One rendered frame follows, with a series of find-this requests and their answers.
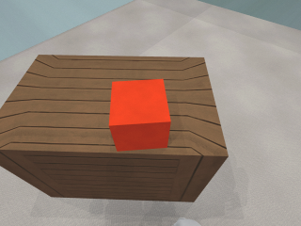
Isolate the carton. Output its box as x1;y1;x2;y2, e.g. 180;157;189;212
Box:
108;79;171;152

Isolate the pedestal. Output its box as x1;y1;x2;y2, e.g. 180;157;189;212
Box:
0;55;229;202

